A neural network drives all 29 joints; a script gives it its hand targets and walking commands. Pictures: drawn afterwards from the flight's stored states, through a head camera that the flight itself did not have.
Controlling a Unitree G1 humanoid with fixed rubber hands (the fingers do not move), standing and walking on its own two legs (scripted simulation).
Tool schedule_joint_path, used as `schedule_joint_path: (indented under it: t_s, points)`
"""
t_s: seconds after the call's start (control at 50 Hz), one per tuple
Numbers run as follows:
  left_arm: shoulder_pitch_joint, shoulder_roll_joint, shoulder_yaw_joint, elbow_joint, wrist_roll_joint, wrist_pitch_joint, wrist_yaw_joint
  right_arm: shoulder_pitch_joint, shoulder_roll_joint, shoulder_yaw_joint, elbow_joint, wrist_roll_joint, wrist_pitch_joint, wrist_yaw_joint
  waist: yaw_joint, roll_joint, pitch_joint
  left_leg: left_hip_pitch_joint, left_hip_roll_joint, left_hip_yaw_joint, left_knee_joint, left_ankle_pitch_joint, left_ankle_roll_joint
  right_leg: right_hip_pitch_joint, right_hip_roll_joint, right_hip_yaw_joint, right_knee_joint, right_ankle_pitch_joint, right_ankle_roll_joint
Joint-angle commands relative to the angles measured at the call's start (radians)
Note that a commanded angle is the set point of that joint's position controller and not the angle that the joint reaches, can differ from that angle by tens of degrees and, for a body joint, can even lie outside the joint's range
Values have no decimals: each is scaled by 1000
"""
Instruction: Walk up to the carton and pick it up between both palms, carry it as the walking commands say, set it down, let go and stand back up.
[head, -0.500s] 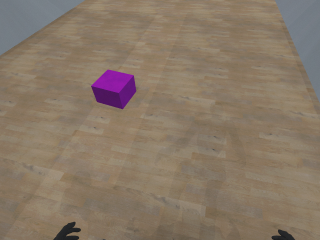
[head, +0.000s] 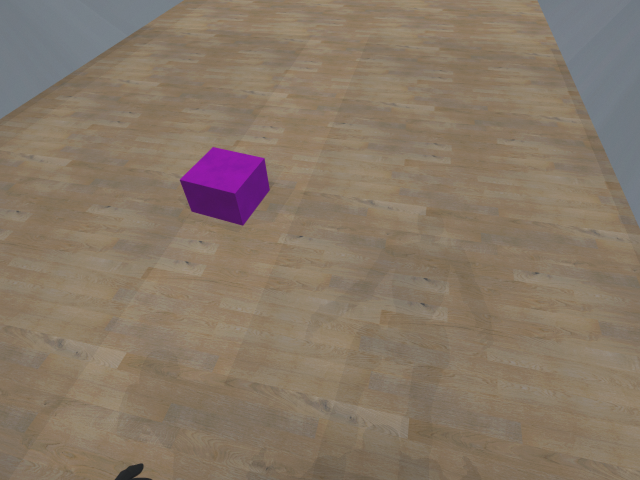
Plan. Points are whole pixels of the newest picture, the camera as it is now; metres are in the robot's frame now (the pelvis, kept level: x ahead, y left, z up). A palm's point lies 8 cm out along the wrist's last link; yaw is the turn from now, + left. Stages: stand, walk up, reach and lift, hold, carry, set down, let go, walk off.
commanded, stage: stand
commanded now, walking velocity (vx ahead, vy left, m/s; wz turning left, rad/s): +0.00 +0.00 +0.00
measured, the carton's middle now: (227, 185) +1.50 +0.55 -0.68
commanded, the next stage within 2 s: walk up in 0.90 s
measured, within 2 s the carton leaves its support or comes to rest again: neither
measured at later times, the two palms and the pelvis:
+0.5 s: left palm out of the picture +0.11 +0.31 -0.10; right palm out of the picture +0.09 -0.31 -0.11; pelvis +0.00 +0.00 +0.00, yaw +0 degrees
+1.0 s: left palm out of the picture +0.11 +0.31 -0.10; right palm out of the picture +0.09 -0.31 -0.11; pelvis +0.01 +0.00 +0.00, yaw +0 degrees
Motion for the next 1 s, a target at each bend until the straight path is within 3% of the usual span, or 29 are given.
schedule_joint_path:
  t_s: [0.0, 0.06, 0.14, 0.22, 0.24, 0.52, 0.56, 0.62, 0.8, 0.94, 0.98]
  points:
    - [-45, 181, 31, -48, -3, -15, 4, -36, -168, -28, -42, -2, -12, -6, 4, 1, -71, 6, 112, -90, -56, 101, 37, 8, -122, 103, -59, 99, -27]
    - [-59, 188, 35, -50, 2, -11, 6, -46, -170, -30, -44, 0, -10, -6, -4, -19, -81, 20, 109, -86, -57, 113, 34, 8, -120, 99, -67, 116, -24]
    - [-47, 184, 33, -47, -1, -12, 5, -37, -168, -29, -35, 0, -9, -8, 3, 9, -74, 16, 110, -87, -61, 117, 32, 11, -119, 102, -67, 108, -25]
    - [-48, 185, 33, -42, -2, -9, 7, -42, -172, -33, -39, 1, -8, -6, -2, -18, -63, 25, 113, -84, -63, 117, 32, -5, -121, 102, -77, 108, -26]
    - [-38, 187, 32, -43, -2, -7, 6, -27, -179, -33, -33, 0, -7, -7, -1, 1, -69, 29, 110, -84, -65, 111, 30, 1, -118, 101, -77, 106, -27]
    - [-37, 192, 32, -43, -2, -10, 6, -21, -179, -34, -33, -2, -5, -7, -2, 2, -69, 24, 113, -83, -70, 117, 32, 12, -122, 106, -79, 114, -27]
    - [-40, 192, 33, -43, -2, -8, 7, -20, -176, -35, -40, 0, -4, -6, -8, -18, -72, 30, 114, -84, -70, 123, 29, 8, -117, 102, -82, 114, -28]
    - [-33, 188, 30, -45, -5, -11, 7, -28, -176, -34, -37, -2, -4, -6, 6, -4, -59, 20, 115, -85, -69, 124, 32, 6, -123, 107, -84, 124, -27]
    - [-30, 202, 34, -39, -3, -7, 9, -26, -179, -36, -30, 0, -3, -7, -6, 1, -73, 41, 117, -82, -73, 148, 30, 7, -121, 104, -78, 141, -28]
    - [-30, 191, 31, -46, 1, -9, 7, -23, -177, -35, -33, -2, -3, -8, 3, 10, -80, 38, 116, -80, -71, 150, 29, 21, -124, 103, -77, 151, -30]
    - [-31, 198, 33, -42, -3, -9, 7, -26, -176, -34, -33, 0, -1, -8, -2, -10, -81, 45, 119, -83, -75, 150, 28, 17, -124, 104, -79, 158, -29]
